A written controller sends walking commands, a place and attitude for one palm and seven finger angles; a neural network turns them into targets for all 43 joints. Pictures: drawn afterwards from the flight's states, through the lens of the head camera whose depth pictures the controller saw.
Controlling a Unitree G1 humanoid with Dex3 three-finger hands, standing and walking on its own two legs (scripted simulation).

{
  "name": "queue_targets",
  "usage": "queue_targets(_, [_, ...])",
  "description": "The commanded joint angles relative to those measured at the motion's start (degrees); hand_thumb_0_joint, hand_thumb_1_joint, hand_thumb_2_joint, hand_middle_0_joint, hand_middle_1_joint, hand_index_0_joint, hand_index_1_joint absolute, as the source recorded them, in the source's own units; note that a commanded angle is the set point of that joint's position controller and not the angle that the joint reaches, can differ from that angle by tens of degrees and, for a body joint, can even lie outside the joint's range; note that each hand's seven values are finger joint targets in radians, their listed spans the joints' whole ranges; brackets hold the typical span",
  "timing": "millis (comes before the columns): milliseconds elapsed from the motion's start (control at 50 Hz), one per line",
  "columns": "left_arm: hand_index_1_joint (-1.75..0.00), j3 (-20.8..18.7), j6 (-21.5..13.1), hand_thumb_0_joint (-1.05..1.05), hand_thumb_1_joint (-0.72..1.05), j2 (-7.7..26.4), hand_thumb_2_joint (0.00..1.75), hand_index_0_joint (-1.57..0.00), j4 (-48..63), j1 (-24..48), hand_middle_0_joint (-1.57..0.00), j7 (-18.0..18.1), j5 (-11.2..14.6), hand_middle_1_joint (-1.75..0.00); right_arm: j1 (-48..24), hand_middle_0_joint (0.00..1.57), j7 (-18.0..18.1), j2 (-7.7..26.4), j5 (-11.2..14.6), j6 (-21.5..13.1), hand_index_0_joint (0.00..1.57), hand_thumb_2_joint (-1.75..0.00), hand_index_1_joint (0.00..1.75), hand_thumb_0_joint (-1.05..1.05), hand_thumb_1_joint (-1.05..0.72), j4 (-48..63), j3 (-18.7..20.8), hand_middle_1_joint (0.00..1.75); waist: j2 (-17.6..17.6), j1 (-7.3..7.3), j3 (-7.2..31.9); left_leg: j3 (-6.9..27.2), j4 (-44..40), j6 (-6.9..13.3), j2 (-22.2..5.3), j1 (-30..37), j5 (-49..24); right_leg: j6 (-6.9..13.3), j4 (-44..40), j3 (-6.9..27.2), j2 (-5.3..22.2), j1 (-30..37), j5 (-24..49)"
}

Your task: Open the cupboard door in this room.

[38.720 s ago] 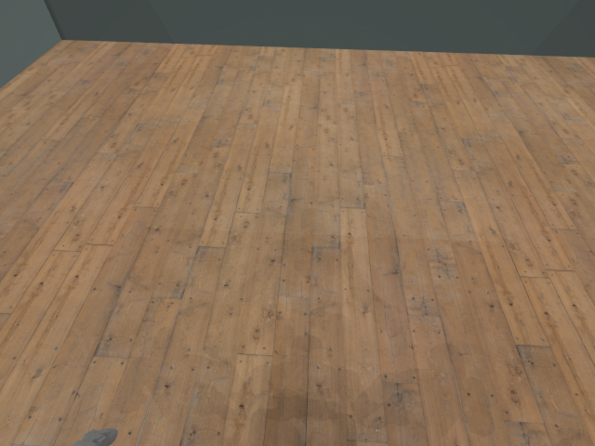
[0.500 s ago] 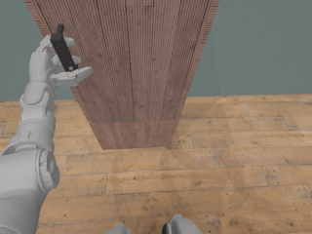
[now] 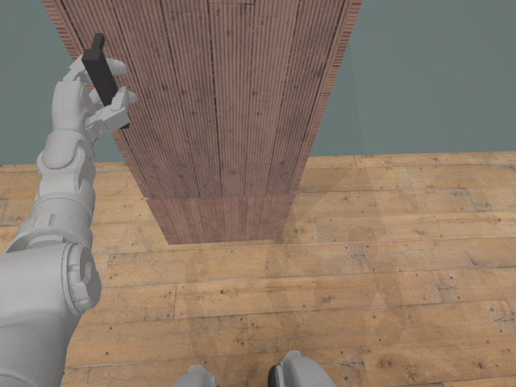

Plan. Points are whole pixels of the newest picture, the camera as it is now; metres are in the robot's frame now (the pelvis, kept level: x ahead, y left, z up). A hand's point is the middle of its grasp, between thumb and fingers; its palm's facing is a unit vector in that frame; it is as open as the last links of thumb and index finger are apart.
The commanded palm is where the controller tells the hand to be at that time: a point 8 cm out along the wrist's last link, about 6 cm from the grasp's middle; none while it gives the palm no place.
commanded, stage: pull the door open along its arc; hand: left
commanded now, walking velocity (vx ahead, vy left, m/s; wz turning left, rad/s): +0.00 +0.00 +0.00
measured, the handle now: (111, 83) +0.56 +0.19 +0.10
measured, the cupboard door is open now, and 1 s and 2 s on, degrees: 0 47 42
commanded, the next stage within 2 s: open thumb and fingers to let go in 0.90 s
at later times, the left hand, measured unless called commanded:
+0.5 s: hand (143, 180) +0.38 +0.12 +0.11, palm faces +0.07 -1.00 +0.04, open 6.2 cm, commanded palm +0.33 +0.18 +0.10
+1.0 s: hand (233, 259) +0.27 +0.02 +0.11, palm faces +0.27 -0.96 -0.03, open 6.3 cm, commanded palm +0.23 +0.06 +0.10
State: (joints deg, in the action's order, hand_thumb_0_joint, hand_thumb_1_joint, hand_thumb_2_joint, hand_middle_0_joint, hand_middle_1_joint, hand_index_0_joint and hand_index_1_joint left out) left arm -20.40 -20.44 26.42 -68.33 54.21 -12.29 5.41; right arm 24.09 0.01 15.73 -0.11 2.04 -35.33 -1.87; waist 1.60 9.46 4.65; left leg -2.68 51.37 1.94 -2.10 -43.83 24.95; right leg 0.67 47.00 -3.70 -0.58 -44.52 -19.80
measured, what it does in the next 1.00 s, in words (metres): shifts its weight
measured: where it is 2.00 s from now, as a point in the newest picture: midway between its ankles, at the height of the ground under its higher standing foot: outside the picture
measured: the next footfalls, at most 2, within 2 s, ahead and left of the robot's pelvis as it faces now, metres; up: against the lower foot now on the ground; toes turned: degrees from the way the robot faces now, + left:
none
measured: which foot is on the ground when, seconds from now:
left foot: down 0.00-1.00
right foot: down 0.00-1.00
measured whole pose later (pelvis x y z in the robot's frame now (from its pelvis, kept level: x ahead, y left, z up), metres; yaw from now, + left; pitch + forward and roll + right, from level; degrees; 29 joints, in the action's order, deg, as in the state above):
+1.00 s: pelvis +0.02 -0.05 +0.02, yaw +3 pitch +2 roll +0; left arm 18.7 -0.9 -1.6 8.9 -15.3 28.2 -2.0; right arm 9.5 -2.3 9.9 -2.4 3.6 -30.1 -1.6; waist 3.7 1.4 4.1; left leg 0.4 41.3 -2.0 -2.4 -20.1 23.1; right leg 4.5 41.3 -6.6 -1.4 -21.7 -21.9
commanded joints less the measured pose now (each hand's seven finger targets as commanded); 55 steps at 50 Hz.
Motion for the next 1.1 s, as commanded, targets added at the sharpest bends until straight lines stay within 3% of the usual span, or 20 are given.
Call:
queue_targets(0, [-1.35, -0.90, -4.41, 0.00, 0.90, 12.20, 0.90, -0.40, 14.76, 21.58, -0.40, -0.30, 1.27, -1.35, 7.88, 0.20, 0.44, 9.94, 0.06, -0.87, 0.20, -0.90, 0.30, 0.00, -0.90, 4.04, 3.75, 0.30, 5.13, -1.20, 27.30, 4.96, -6.24, -0.95, 1.06, 18.42, -23.06, 0.66, -3.73, 1.40, -2.18, 11.87, 17.17])
queue_targets(120, [-1.35, -0.95, -3.44, 0.00, 0.90, 9.60, 0.90, -0.40, 21.09, 8.31, -0.40, -1.08, 3.56, -1.35, 5.57, 0.20, 0.05, 9.28, 0.85, -0.36, 0.20, -0.90, 0.30, 0.00, -0.90, 6.46, 4.18, 0.30, 0.62, -3.99, 26.18, 3.13, -7.67, -0.54, 1.15, 16.50, -24.98, 0.59, -4.52, 1.60, -2.29, 18.57, 21.84])
queue_targets(180, [-1.35, -1.71, -2.82, 0.00, 0.90, 9.39, 0.90, -0.40, 28.28, 0.13, -0.40, -1.01, 4.69, -1.35, 3.74, 0.20, -0.02, 8.62, 1.44, -0.32, 0.20, -0.90, 0.30, 0.00, -0.90, 8.21, 4.34, 0.30, 1.78, -6.06, 26.87, 2.30, -8.55, -0.43, 1.16, 17.52, -28.45, 0.71, -4.77, 1.87, -2.02, 22.19, 25.40])
queue_targets(220, [-1.35, -0.04, -1.86, 0.00, 0.90, 6.65, 0.90, -0.40, 32.52, -5.65, -0.40, -1.08, 5.62, -1.35, 2.06, 0.20, -0.14, 8.09, 1.85, -0.49, 0.20, -0.90, 0.30, 0.00, -0.90, 9.16, 4.33, 0.30, 0.52, -6.65, 24.09, 1.67, -9.61, -0.37, 1.16, 16.51, -28.05, 0.61, -5.42, 1.85, -1.82, 23.85, 26.27])
queue_targets(280, [-1.35, 0.69, -0.85, 0.00, 0.90, 4.81, 0.90, -0.40, 40.69, -14.34, -0.40, -0.56, 6.55, -1.35, -0.17, 0.20, -0.22, 7.47, 2.22, -1.12, 0.20, -0.90, 0.30, 0.00, -0.90, 10.56, 4.27, 0.30, 1.24, -7.93, 23.30, 1.29, -10.72, -0.32, 1.19, 17.94, -29.91, 0.66, -5.82, 1.89, -1.44, 26.12, 27.93])
queue_targets(320, [-1.35, 1.96, 0.02, 0.00, 0.90, 1.93, 0.90, -0.40, 45.90, -19.77, -0.40, -0.05, 7.64, -1.35, -2.01, 0.20, -0.31, 6.96, 2.38, -1.65, 0.20, -0.90, 0.30, 0.00, -0.90, 11.37, 4.37, 0.30, -0.65, -8.25, 21.98, 0.76, -11.43, -0.29, 1.30, 18.38, -28.78, 0.44, -6.59, 1.73, -1.32, 27.12, 28.26])
queue_targets(360, [-1.35, 1.35, 1.11, 0.00, 0.90, -1.55, 0.90, -0.40, 52.20, -23.50, -0.40, 4.64, 9.06, -1.35, -4.43, 0.20, -0.48, 5.93, 2.40, -2.55, 0.20, -0.90, 0.30, 0.00, -0.90, 12.17, 4.29, 0.30, -1.15, -10.05, 20.34, 0.58, -12.27, -0.66, 1.55, 18.23, -28.14, 0.39, -7.39, 1.18, -1.35, 27.83, 27.14])
queue_targets(380, [-1.35, 2.31, 1.83, 0.00, 0.90, -5.27, 0.90, -0.40, 55.22, -25.12, -0.40, 8.29, 9.24, -1.35, -6.16, 0.20, -0.80, 4.81, 2.53, -3.21, 0.20, -0.90, 0.30, 0.00, -0.90, 12.25, 4.09, 0.30, 0.62, -10.75, 18.60, 0.41, -12.84, -1.15, 1.67, 18.39, -26.70, 0.42, -7.78, 0.74, -1.32, 26.85, 25.40])
queue_targets(480, [-1.35, 10.46, 4.64, 0.00, 0.90, -16.40, 0.90, -0.40, 67.35, -35.46, -0.40, 24.04, 3.36, -1.35, -9.78, 0.20, -2.08, 3.40, 0.69, -4.73, 0.20, -0.90, 0.30, 0.00, -0.90, 12.16, 4.12, 0.30, -3.40, -10.80, 16.76, 0.90, -13.56, -1.60, 1.42, 20.89, -26.75, 0.28, -8.28, -0.11, -0.61, 27.26, 24.19])
queue_targets(520, [-1.35, 14.49, 5.65, 0.00, 0.90, -20.33, 0.90, -0.40, 72.30, -36.49, -0.40, 29.56, 0.29, -1.35, -11.53, 0.20, -2.30, 2.60, -0.24, -4.43, 0.20, -0.90, 0.30, 0.00, -0.90, 12.19, 3.89, 0.30, -1.62, -10.60, 16.33, 0.87, -13.68, -1.75, 1.56, 21.67, -25.10, 0.44, -8.46, 0.21, -0.14, 27.39, 22.89])
queue_targets(560, [-1.35, 19.67, 7.25, 0.00, 0.90, -24.70, 0.90, -0.40, 74.65, -39.55, -0.40, 34.13, -3.29, -1.35, -12.52, 0.20, -2.24, 2.16, -1.13, -3.95, 0.20, -0.90, 0.30, 0.00, -0.90, 12.48, 3.84, 0.30, -4.65, -9.73, 14.95, 1.33, -13.71, -1.45, 1.43, 22.09, -23.05, 0.34, -9.10, 0.01, 0.13, 27.18, 20.96])
queue_targets(600, [-1.35, 22.15, 9.01, 0.00, 0.90, -27.35, 0.90, -0.40, 79.15, -41.88, -0.40, 39.00, -5.55, -1.35, -14.65, 0.20, -2.10, 1.36, -1.74, -3.13, 0.20, -0.90, 0.30, 0.00, -0.90, 12.99, 3.57, 0.30, -3.03, -10.39, 15.42, 1.34, -13.97, -1.60, 1.72, 22.44, -21.70, 0.61, -9.42, 0.42, 0.55, 28.15, 19.80])
queue_targets(620, [-1.35, 25.68, 10.23, 0.00, 0.90, -30.21, 0.90, -0.40, 79.83, -44.05, -0.40, 40.56, -7.08, -1.35, -15.33, 0.20, -2.05, 0.95, -2.06, -2.67, 0.20, -0.90, 0.30, 0.00, -0.90, 13.17, 3.43, 0.30, -2.78, -10.01, 14.39, 1.32, -13.99, -1.64, 1.69, 22.66, -21.12, 0.68, -9.63, 0.33, 0.68, 27.98, 19.44])
queue_targets(660, [-1.35, 29.42, 12.09, 0.00, 0.90, -32.50, 0.90, -0.40, 81.00, -46.11, -0.40, 43.20, -9.89, -1.35, -15.98, 0.20, -1.76, 0.71, -2.66, -1.91, 0.20, -0.90, 0.30, 0.00, -0.90, 13.26, 3.43, 0.30, -5.10, -8.98, 13.00, 2.02, -13.62, -1.44, 1.58, 22.96, -19.97, 0.77, -10.36, 0.26, 0.80, 27.41, 18.31])
queue_targets(720, [-1.35, 34.23, 13.62, 0.00, 0.90, -34.97, 0.90, -0.40, 83.68, -49.17, -0.40, 44.45, -12.83, -1.35, -17.77, 0.20, -1.52, -0.03, -2.81, -0.88, 0.20, -0.90, 0.30, 0.00, -0.90, 13.84, 3.37, 0.30, -5.36, -8.68, 11.97, 2.06, -13.32, -1.26, 1.74, 23.46, -18.42, 0.97, -11.44, 1.10, 1.22, 27.59, 17.46])
queue_targets(780, [-1.35, 38.11, 14.53, 0.00, 0.90, -38.73, 0.90, -0.40, 87.03, -58.34, -0.40, 43.36, -10.97, -1.35, -19.83, 0.20, -1.73, -1.10, -2.21, -0.64, 0.20, -0.90, 0.30, 0.00, -0.90, 14.58, 2.87, 0.30, -5.28, -9.33, 11.09, 2.16, -13.19, -1.28, 1.90, 24.54, -18.91, 1.05, -12.39, 1.15, 1.39, 29.63, 19.70])
queue_targets(860, [-1.35, 40.29, 15.52, 0.00, 0.90, -39.46, 0.90, -0.40, 92.87, -69.32, -0.40, 41.48, -8.95, -1.35, -21.62, 0.20, -2.37, -1.79, -1.68, -0.89, 0.20, -0.90, 0.30, 0.00, -0.90, 15.38, 2.10, 0.30, -4.92, -10.38, 9.20, 2.47, -12.65, -1.39, 2.22, 24.28, -18.83, 0.65, -13.44, 1.98, 2.21, 31.55, 23.28])
queue_targets(960, [-1.35, 36.48, 15.59, 0.00, 0.90, -36.64, 0.90, -0.40, 90.30, -60.21, -0.40, 43.67, -8.81, -1.35, -23.41, 0.20, -1.49, -1.61, -2.31, -1.29, 0.20, -0.90, 0.30, 0.00, -0.90, 14.07, 1.66, 0.30, -7.00, -9.67, 4.77, 2.85, -11.54, -1.34, 3.42, 23.10, -13.14, -0.11, -17.53, 4.77, 3.29, 27.72, 13.27])
queue_targets(980, [-1.35, 34.97, 15.30, 0.00, 0.90, -35.11, 0.90, -0.40, 88.94, -53.47, -0.40, 44.64, -8.94, -1.35, -23.64, 0.20, -1.00, -1.42, -2.61, -1.52, 0.20, -0.90, 0.30, 0.00, -0.90, 13.26, 1.64, 0.30, -7.29, -8.86, 4.63, 3.04, -11.13, -1.20, 3.70, 22.96, -12.06, -0.42, -18.06, 5.71, 3.72, 26.37, 11.05])
queue_targets(1080, [-1.31, 35.16, 13.66, 0.00, 0.55, -35.88, 0.75, -0.38, 85.92, -57.20, -0.38, 43.52, -9.17, -1.31, -21.92, 0.20, -0.47, -1.74, -2.62, -2.41, 0.20, -0.90, 0.30, 0.00, -0.90, 13.03, 2.14, 0.30, -8.07, -10.20, 8.21, 3.25, -12.02, -1.28, 3.77, 22.64, -13.35, -0.94, -17.72, 7.34, 4.76, 29.99, 15.28])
